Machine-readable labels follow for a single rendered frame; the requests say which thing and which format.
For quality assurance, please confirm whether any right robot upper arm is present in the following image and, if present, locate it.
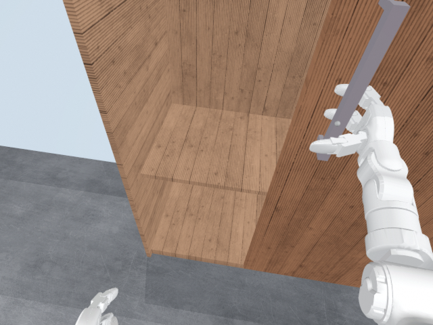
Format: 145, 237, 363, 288
359, 260, 433, 325

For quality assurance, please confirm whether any robot right forearm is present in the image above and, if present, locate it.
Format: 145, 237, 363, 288
357, 140, 433, 270

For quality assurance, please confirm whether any handle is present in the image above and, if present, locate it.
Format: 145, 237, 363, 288
317, 0, 410, 161

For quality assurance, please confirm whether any wardrobe door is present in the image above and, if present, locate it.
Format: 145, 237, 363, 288
244, 0, 433, 288

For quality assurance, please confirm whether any right robot hand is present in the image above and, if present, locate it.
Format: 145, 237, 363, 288
309, 84, 394, 157

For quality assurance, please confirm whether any left robot hand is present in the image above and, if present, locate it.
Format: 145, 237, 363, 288
75, 288, 118, 325

